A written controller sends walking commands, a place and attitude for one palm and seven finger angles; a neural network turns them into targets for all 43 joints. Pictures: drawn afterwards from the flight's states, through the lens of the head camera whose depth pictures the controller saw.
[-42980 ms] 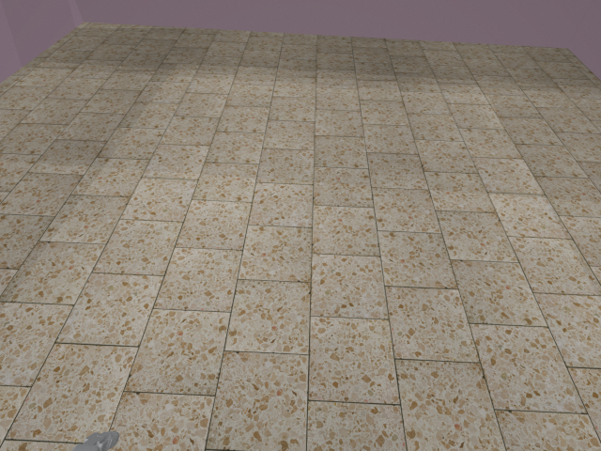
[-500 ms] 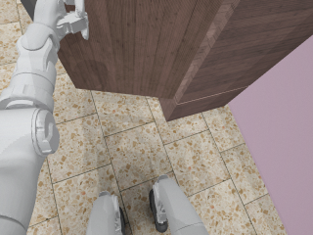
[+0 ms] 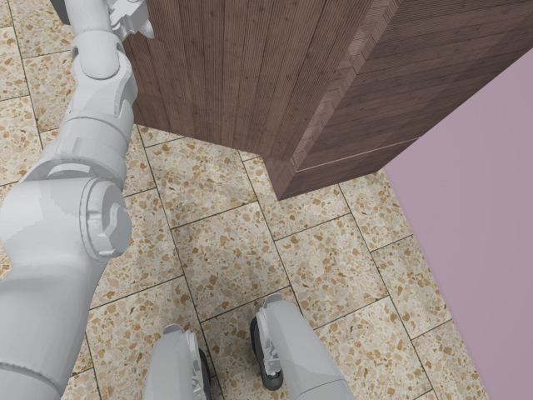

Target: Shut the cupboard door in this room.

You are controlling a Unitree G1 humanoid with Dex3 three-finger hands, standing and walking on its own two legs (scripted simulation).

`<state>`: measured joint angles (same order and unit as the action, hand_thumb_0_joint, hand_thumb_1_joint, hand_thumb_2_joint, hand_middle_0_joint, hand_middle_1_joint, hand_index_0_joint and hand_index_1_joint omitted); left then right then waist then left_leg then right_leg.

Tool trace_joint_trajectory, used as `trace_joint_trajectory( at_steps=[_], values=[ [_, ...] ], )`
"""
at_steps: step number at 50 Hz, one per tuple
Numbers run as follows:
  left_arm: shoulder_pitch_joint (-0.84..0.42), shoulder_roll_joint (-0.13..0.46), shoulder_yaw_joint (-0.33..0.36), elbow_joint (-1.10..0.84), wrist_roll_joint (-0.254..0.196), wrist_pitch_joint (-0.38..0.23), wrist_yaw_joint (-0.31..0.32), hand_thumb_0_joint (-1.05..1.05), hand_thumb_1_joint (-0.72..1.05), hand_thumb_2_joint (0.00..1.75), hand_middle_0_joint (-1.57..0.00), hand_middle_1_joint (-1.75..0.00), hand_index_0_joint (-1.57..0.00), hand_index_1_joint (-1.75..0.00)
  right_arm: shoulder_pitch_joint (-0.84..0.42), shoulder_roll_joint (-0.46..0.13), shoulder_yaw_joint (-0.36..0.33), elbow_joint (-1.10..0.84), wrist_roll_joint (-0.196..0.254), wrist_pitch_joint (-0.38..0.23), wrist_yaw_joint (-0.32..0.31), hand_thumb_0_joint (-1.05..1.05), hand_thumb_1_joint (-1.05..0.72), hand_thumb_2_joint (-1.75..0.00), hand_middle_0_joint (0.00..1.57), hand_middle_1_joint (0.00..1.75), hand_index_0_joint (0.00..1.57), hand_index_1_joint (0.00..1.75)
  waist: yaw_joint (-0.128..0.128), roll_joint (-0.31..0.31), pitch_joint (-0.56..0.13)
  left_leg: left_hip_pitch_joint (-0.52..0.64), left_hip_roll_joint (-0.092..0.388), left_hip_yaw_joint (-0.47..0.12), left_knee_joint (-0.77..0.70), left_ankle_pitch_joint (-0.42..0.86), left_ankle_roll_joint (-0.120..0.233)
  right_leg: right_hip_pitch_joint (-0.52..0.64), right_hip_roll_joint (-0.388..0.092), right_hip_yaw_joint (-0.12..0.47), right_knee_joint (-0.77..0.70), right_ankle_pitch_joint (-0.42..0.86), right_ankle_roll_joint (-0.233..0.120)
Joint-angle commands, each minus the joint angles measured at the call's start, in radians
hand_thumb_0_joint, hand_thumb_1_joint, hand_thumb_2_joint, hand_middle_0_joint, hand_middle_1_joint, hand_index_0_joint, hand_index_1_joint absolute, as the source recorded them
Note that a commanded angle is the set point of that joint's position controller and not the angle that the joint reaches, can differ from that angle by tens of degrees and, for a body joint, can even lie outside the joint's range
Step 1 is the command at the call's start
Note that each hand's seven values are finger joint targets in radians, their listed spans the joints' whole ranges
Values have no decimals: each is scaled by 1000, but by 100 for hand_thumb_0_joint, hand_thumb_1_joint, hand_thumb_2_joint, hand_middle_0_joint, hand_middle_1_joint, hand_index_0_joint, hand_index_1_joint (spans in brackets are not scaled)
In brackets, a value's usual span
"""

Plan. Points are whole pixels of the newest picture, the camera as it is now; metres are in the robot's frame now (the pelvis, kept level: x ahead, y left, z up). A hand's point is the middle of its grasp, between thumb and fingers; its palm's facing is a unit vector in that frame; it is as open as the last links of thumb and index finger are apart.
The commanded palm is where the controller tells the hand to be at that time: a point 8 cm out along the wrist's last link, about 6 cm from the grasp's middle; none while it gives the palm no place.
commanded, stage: pull the fist back off the door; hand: left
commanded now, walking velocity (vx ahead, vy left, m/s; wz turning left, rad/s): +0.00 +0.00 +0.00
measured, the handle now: out of the picture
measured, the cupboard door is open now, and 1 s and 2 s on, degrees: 59 59 59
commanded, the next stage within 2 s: draw the hand back to the body in 0.66 s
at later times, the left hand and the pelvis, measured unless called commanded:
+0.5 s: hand (153, 58) +0.53 +0.04 +0.09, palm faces +0.03 -1.00 -0.02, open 3.1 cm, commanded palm +0.50 +0.09 +0.09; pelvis +0.02 -0.01 +0.04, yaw +2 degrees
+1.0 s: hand (120, 89) +0.47 +0.07 +0.12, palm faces +0.06 -1.00 -0.06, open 3.1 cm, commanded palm +0.42 +0.13 +0.14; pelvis +0.01 -0.01 +0.06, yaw +1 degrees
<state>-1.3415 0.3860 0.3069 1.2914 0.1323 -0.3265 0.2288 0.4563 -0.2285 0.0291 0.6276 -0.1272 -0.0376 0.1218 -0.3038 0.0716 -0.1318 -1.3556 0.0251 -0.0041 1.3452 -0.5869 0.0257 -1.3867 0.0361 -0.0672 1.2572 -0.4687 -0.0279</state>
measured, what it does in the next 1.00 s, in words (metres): rises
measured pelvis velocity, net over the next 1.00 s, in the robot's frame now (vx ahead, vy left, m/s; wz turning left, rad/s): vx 0.01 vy -0.01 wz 0.01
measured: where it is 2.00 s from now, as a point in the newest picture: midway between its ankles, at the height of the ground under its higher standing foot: (236, 382)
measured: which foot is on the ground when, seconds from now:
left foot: down 0.00-1.00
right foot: down 0.00-1.00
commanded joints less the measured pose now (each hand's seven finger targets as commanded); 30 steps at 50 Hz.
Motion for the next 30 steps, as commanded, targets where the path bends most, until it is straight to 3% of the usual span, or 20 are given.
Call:
trace_joint_trajectory(
  at_steps=[1, 2, 3, 4, 6, 9, 12, 15, 17, 18, 22, 24, 26, 30],
  values=[
    [-573, 136, -18, -239, 0, -84, -18, 0, 90, 90, -130, -150, -130, -150, 274, -217, -84, 6, 16, 27, -2, 0, -90, -90, 20, 30, 20, 30, -51, 142, -734, 506, -11, -79, -154, 471, -1, 477, 5, 45, -171, 395, 12],
    [-559, 180, 23, -257, -18, -82, -30, 0, 90, 90, -130, -150, -130, -150, 267, -213, -82, -2, 22, 32, -9, 0, -90, -90, 20, 30, 20, 30, -25, 155, -754, 505, -14, -73, -169, 468, -4, 518, 2, 47, -174, 403, 10],
    [-518, 171, 32, -266, -39, -83, -38, 0, 90, 90, -130, -150, -130, -150, 258, -206, -78, -15, 26, 33, -11, 0, -90, -90, 20, 30, 20, 30, -7, 154, -763, 499, -20, -61, -179, 469, -3, 558, 3, 54, -181, 422, 10],
    [-482, 161, 36, -261, -50, -89, -40, 0, 90, 90, -130, -150, -130, -150, 253, -200, -77, -19, 29, 34, -13, 0, -90, -90, 20, 30, 20, 30, -6, 118, -740, 492, -19, -58, -189, 469, -1, 576, 3, 53, -190, 433, 13],
    [-419, 133, 32, -277, -60, -121, -36, 0, 90, 90, -130, -150, -130, -150, 245, -191, -74, -26, 28, 29, -15, 0, -90, -90, 20, 30, 20, 30, 10, 101, -696, 486, -21, -47, -201, 471, 0, 590, 2, 56, -198, 452, 12],
    [-302, 45, -23, -211, -50, -149, -29, 0, 90, 90, -130, -150, -130, -150, 234, -186, -79, -13, 30, 30, -10, 0, -90, -90, 20, 30, 20, 30, 6, 38, -580, 455, -19, -41, -219, 440, 0, 571, 1, 51, -215, 426, 14],
    [-257, -15, -55, -189, -65, -161, -33, 0, 90, 90, -130, -150, -130, -150, 218, -187, -85, -12, 35, 32, -10, 0, -90, -90, 20, 30, 20, 30, 5, 11, -526, 442, -26, -29, -231, 407, 2, 568, -2, 56, -233, 410, 15],
    [-186, -26, -47, -220, -87, -177, -39, 0, 90, 90, -130, -150, -130, -150, 197, -184, -92, -20, 40, 36, -13, 0, -90, -90, 20, 30, 20, 30, 34, -12, -542, 436, -35, -13, -238, 415, 2, 628, -4, 64, -236, 442, 11],
    [-162, -54, -66, -273, -91, -202, -42, 0, 90, 90, -130, -150, -130, -150, 187, -180, -95, -24, 41, 37, -13, 0, -90, -90, 20, 30, 20, 30, 53, 31, -569, 492, -35, -16, -243, 461, -5, 620, -8, 59, -224, 473, 8],
    [-137, -65, -68, -297, -94, -214, -41, 0, 90, 90, -130, -150, -130, -150, 180, -177, -100, -27, 41, 38, -12, 0, -90, -90, 20, 30, 20, 30, 63, 18, -579, 507, -36, -14, -243, 477, -5, 635, -7, 59, -224, 489, 8],
    [-87, -141, -136, -384, -97, -251, -35, 0, 90, 90, -130, -150, -130, -150, 150, -169, -112, -31, 49, 44, -14, 0, -90, -90, 20, 30, 20, 30, 74, 15, -585, 558, -34, -13, -256, 494, -9, 651, -11, 58, -228, 507, 10],
    [-53, -146, -140, -412, -102, -257, -28, 0, 90, 90, -130, -150, -130, -150, 130, -168, -116, -35, 52, 48, -18, 0, -90, -90, 20, 30, 20, 30, 83, -2, -585, 551, -37, -5, -264, 477, -8, 682, -13, 63, -237, 506, 12],
    [-61, -193, -183, -443, -102, -268, -21, 0, 90, 90, -130, -150, -130, -150, 112, -163, -117, -39, 57, 48, -23, 0, -90, -90, 20, 30, 20, 30, 76, -10, -568, 567, -37, -6, -271, 458, -6, 668, -14, 61, -242, 486, 12],
    [-47, -191, -185, -424, -99, -279, 0, 0, 90, 90, -130, -150, -130, -150, 75, -162, -115, -28, 58, 51, -34, 0, -90, -90, 20, 30, 20, 30, 76, -44, -519, 540, -41, -3, -284, 391, -4, 670, -18, 65, -260, 430, 16]
  ],
)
